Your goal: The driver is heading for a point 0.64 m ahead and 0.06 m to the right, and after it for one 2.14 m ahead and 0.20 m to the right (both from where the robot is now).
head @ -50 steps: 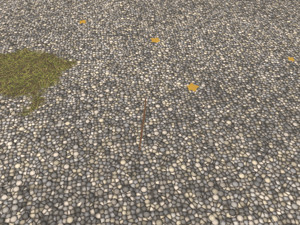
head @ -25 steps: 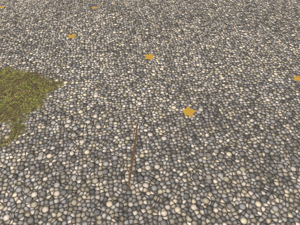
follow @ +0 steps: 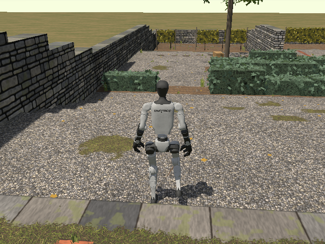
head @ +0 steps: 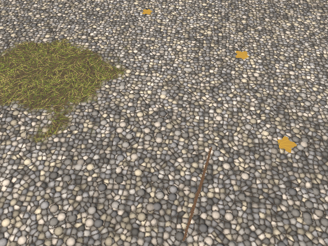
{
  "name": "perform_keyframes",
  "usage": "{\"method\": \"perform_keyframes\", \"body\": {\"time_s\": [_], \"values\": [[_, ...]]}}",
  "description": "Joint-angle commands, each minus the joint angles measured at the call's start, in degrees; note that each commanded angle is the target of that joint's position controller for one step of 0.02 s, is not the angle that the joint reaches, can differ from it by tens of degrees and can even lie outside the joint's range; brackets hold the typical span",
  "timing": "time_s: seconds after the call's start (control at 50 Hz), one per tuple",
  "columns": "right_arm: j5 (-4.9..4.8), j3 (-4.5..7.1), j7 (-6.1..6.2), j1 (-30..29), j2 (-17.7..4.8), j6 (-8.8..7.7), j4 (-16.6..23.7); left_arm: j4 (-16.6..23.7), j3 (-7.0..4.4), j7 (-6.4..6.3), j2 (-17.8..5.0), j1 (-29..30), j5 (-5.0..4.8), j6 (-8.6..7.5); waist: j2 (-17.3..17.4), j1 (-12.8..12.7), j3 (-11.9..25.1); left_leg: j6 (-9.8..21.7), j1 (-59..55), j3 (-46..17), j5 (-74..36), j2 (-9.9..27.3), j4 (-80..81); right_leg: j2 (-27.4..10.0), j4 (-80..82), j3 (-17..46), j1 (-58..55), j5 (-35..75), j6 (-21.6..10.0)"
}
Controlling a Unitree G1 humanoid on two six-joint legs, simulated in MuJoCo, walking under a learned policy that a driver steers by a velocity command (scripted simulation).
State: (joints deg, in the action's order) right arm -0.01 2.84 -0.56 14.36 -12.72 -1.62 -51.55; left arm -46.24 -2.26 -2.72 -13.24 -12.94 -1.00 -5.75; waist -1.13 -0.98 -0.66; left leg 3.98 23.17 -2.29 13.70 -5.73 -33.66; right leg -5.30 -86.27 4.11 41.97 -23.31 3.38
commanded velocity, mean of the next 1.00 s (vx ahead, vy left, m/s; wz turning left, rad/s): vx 0.45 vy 0.00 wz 0.05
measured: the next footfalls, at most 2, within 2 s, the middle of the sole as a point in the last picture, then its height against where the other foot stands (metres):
right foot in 0.20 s outside the picture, level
left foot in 0.70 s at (144, 226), level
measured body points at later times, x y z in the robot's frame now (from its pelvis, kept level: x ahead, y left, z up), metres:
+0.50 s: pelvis +0.27 -0.05 +0.02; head +0.29 -0.07 +0.47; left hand +0.23 +0.21 -0.10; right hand +0.47 -0.28 -0.09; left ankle +0.37 +0.13 -0.67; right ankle +0.24 -0.16 -0.73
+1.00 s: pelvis +0.51 +0.03 +0.02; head +0.55 +0.04 +0.47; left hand +0.64 +0.31 -0.10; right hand +0.58 -0.24 -0.11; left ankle +0.49 +0.12 -0.73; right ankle +0.61 -0.12 -0.66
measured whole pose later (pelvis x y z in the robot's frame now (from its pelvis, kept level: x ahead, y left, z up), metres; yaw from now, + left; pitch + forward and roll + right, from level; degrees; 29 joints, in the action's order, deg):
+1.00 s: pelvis +0.51 +0.03 +0.02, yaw +0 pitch +2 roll +1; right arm 0.9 4.2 1.1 11.8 -12.9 -3.8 -53.4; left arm -47.5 -5.6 -1.2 -15.5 -8.5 -1.1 -1.9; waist -2.1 1.3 -2.9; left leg 3.4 9.1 8.9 9.9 -1.5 -16.6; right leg -4.4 -51.9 1.9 38.2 -8.8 0.3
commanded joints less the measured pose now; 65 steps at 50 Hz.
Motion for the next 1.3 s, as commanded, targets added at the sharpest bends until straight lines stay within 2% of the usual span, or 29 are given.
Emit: {"method": "perform_keyframes", "body": {"time_s": [0.02, 0.06, 0.12, 0.16, 0.2, 0.22, 0.24, 0.26, 0.3, 0.38, 0.48, 0.64, 0.68, 0.7, 0.72, 0.74, 0.76, 0.78, 0.8, 0.84, 0.92, 1.0, 1.16, 1.18, 1.2, 1.22, 1.24, 1.26, 1.3], "values": [[-0.07, 2.50, 1.66, -9.65, -10.81, -2.04, 8.88, 5.40, -1.38, -0.42, -4.31, -2.21, 2.53, -0.02, 3.29, -3.85, 2.11, 12.89, 9.40, -16.21, -18.29, 14.29, 16.78, -2.61, 30.13, 0.50, -9.92, 12.20, 2.20], [-0.81, 2.96, 2.55, -5.07, -10.65, -1.78, 7.42, 5.79, -1.06, 0.58, -2.73, 1.95, 1.35, -0.48, 5.85, -1.34, 5.52, 11.27, 8.28, -11.65, -17.46, 11.22, 16.14, 1.39, 41.49, -1.56, -19.15, 24.88, 2.40], [-2.02, 3.01, 2.35, 0.71, -8.80, -1.29, 5.34, 6.89, -1.41, 1.49, -4.19, 5.50, 0.14, 0.10, 5.47, 0.80, 4.90, 9.80, -0.99, -15.24, -8.37, 14.06, 13.88, 2.05, 48.63, -0.76, -17.72, 22.60, 0.32], [-2.10, 2.94, 2.00, 3.00, -7.91, -0.83, 5.06, 7.71, -2.21, 2.08, -5.75, 7.57, 0.49, -0.31, 4.63, 1.22, 3.57, 7.80, -3.53, -17.26, -1.33, 13.84, 10.73, 3.25, 52.44, -2.38, -19.63, 19.60, -2.23], [-1.33, 2.29, 1.65, 3.29, -5.75, -0.64, 5.46, 6.39, -3.18, 2.21, -7.02, 1.51, 1.16, -0.76, 4.34, -1.81, 5.06, 5.00, -2.84, -15.20, -0.89, 9.95, 1.95, 2.58, 54.37, -2.02, -28.15, 16.02, -5.38], [-0.61, 1.35, 1.32, 5.58, -2.08, -1.32, 6.21, 4.87, -4.44, 2.11, -11.27, -6.59, 1.54, -1.14, -5.61, -3.17, 9.51, 1.88, 6.91, -8.81, 4.98, 3.86, -15.21, -6.65, 55.66, 8.87, -42.31, 17.31, -10.08], [-1.93, 1.08, 1.13, 8.91, -1.78, -2.43, 7.06, 1.69, -6.04, 2.87, -15.59, -15.10, 1.64, -0.87, -23.06, -3.59, 14.04, -0.76, 21.85, -3.60, 18.72, -0.90, -33.25, -16.99, 67.31, 37.34, -53.38, -1.36, -18.60], [-2.10, 2.30, 1.16, 5.20, -6.75, -3.02, 6.53, 2.37, -4.81, 2.94, -10.94, -14.79, 0.86, -1.12, -14.41, -5.10, 9.57, -0.22, 30.37, -8.04, 18.62, 1.50, -39.61, -17.12, 69.91, 42.14, -53.69, -12.03, -18.48], [-0.97, 2.38, 1.29, -3.97, -7.05, -2.87, 8.61, 4.00, -3.85, 2.59, -8.55, -6.96, 1.53, -0.61, -4.46, -3.50, 2.21, 0.43, 29.72, -4.98, 7.56, 6.29, -37.93, -13.03, 69.91, 27.39, -42.26, -1.33, -15.81], [-0.37, 2.52, 0.96, -3.41, -4.68, -2.04, 7.59, 2.98, -3.20, 2.69, -6.07, -2.94, 1.01, -0.64, -5.51, 0.71, 3.29, -1.10, 17.98, -1.63, 0.23, 9.54, -25.53, -7.45, 73.74, 13.23, -32.67, 16.75, -14.23], [-0.43, 1.33, 0.47, -12.08, -1.97, -2.44, 9.46, -0.69, -3.92, 1.72, -7.83, -8.01, -0.15, -0.19, -3.53, -1.13, 2.14, -2.80, 16.56, 0.21, -12.05, 9.24, -7.76, -6.69, 75.75, 5.67, -35.07, 24.21, -13.85], [-1.30, 1.25, -1.34, -21.20, -3.64, -3.54, 12.18, -5.88, -4.40, 1.86, -9.20, -12.67, -0.82, 0.88, -5.12, -3.08, -1.87, -0.28, 11.30, 3.05, -9.94, 7.03, 4.65, -9.38, 72.02, 3.86, -41.40, 28.58, -13.04], [-0.91, 2.38, -1.27, -14.86, -5.59, -3.92, 10.39, -6.18, -4.51, 1.82, -10.07, -10.81, -1.09, 1.34, -5.51, 1.41, 1.73, 1.89, -1.39, 5.03, -9.27, 4.53, 8.40, -7.79, 64.31, 1.98, -40.69, 43.47, -11.38], [-0.66, 3.84, -0.91, -5.58, -8.40, -4.00, 7.57, -5.87, -4.06, 1.86, -9.14, -9.71, -1.03, 1.32, -4.52, 5.67, 7.13, 3.64, -15.80, 3.79, -10.75, 5.19, 7.62, -5.25, 54.87, 0.24, -35.54, 47.10, -9.93], [0.15, 5.26, -0.14, 6.66, -13.58, -4.00, 5.26, -3.95, -2.98, 1.88, -7.06, -8.03, 0.23, 1.01, 2.32, 10.35, 16.01, 7.54, -34.58, -9.64, -11.81, 17.57, 6.26, -1.23, 36.60, -2.49, -22.41, 30.19, -7.66], [0.08, 5.33, -0.43, 8.91, -15.67, -3.67, 4.04, -3.91, -1.00, 2.20, -0.45, -15.18, -0.39, 0.02, 17.37, 6.74, 22.98, 15.03, -49.78, -33.50, -1.05, 29.65, 12.43, 6.96, 18.69, -1.28, -2.38, -7.73, -5.09], [0.02, 3.98, -0.21, 7.90, -10.29, -3.48, 4.27, -4.97, -2.80, 2.09, -7.06, -12.42, -1.58, -0.62, 11.92, 8.11, 19.39, 13.51, -45.21, -33.52, -1.07, 28.68, 14.83, 4.95, 12.25, 4.74, 2.07, -8.77, -5.34], [-0.06, 3.10, -0.04, 2.26, -7.90, -3.66, 5.08, -3.63, -3.56, 1.83, -9.30, -7.91, -1.85, -0.67, 9.72, 6.91, 11.87, 11.31, -36.92, -23.20, -12.31, 26.90, 15.12, 2.90, 12.17, 3.94, 2.89, -3.89, -5.33], [0.35, 2.50, -0.22, -2.17, -6.38, -3.92, 5.57, -3.61, -3.55, 1.22, -8.21, -6.05, -1.32, -0.23, 5.74, 4.52, 8.71, 9.92, -29.07, -15.92, -24.44, 24.52, 15.69, 0.98, 14.25, 2.68, -0.67, -0.57, -4.69], [1.22, 1.84, -0.61, -6.36, -3.89, -4.41, 4.96, -3.95, -4.04, 0.67, -6.22, -6.70, -0.52, 1.37, 6.15, 0.67, 5.62, 7.88, -19.50, -6.41, -36.99, 21.10, 17.32, -0.89, 18.33, 2.20, -6.50, 2.74, -4.13], [1.24, 2.55, 1.06, -7.66, -6.60, -4.15, 3.20, -1.64, -3.83, 0.89, -3.32, -4.68, -0.25, 3.71, 6.06, -1.48, 3.33, 8.27, -13.73, 2.18, -45.25, 20.89, 19.87, -0.07, 25.59, 0.12, -6.93, 9.40, -2.86], [0.70, 2.83, 2.83, -8.13, -8.75, -2.50, 2.43, 1.41, -3.09, 2.28, -2.75, 1.69, 0.09, 4.06, 6.09, 0.02, 3.59, 6.99, -13.64, 9.09, -40.59, 19.08, 20.61, 0.35, 39.88, -3.32, -11.13, 21.10, -3.03], [-1.59, 3.84, 3.77, -7.40, -12.26, 0.81, 2.03, 5.86, -4.00, 5.25, -6.67, 5.21, 0.42, 5.17, 5.72, -0.40, 3.34, 3.70, -22.50, 10.45, -39.78, 21.72, 7.63, 3.89, 53.49, -7.51, -15.39, 13.47, -7.37], [-1.75, 3.79, 3.90, -7.10, -11.86, 1.16, 2.14, 4.92, -4.67, 5.12, -7.89, 1.26, 0.54, 4.88, 4.06, -2.26, 5.26, 1.66, -21.10, 12.09, -40.26, 19.22, 0.17, 5.98, 58.69, -8.42, -22.06, 18.70, -8.99], [-0.61, 3.56, 3.68, -4.40, -11.04, 1.09, 2.47, 4.40, -6.41, 4.12, -13.21, -3.35, 0.81, 4.66, -3.39, -3.34, 9.18, -2.58, -13.38, 13.62, -29.15, 14.39, -12.46, 1.96, 60.75, -0.20, -34.18, 42.70, -12.35], [2.38, 2.14, 2.89, -4.03, -6.66, 0.57, 4.92, 4.96, -7.33, 2.86, -18.89, -4.56, 1.58, 4.95, -16.82, -0.54, 12.64, -7.28, 6.94, 13.42, 19.13, 4.87, -31.77, -12.10, 57.87, 19.76, -49.26, 71.96, -22.45], [1.53, 1.64, 1.82, -3.55, -6.96, -0.07, 5.37, 6.24, -6.15, 3.09, -16.70, -5.20, 2.04, 4.74, -12.00, -1.69, 23.08, -7.50, 11.90, -0.19, 28.63, 2.21, -42.39, -17.24, 60.48, 29.71, -54.38, 63.86, -29.74], [-0.70, 2.16, 1.31, -6.44, -9.06, -0.23, 5.85, 7.77, -5.80, 3.28, -14.82, -1.60, 1.81, 4.55, -6.95, -1.99, 19.86, -6.78, 15.08, -3.03, 24.41, 4.22, -43.78, -14.97, 62.85, 26.35, -50.28, 53.89, -27.74], [-0.22, 2.57, 2.37, -9.45, -9.59, 0.61, 5.40, 8.87, -4.83, 2.46, -10.98, 4.98, -0.09, 4.88, 0.21, 0.08, 10.95, -6.86, 15.26, -2.87, 15.89, 7.57, -36.28, -9.04, 65.05, 18.30, -39.30, 37.92, -20.59]]}}
Keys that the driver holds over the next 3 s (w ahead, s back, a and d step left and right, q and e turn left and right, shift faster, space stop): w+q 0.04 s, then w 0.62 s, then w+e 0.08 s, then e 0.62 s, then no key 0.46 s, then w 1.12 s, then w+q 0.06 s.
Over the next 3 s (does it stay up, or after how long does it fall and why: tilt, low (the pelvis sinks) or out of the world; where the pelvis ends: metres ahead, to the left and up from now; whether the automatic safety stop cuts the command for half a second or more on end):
stays up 1.07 -0.12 0.02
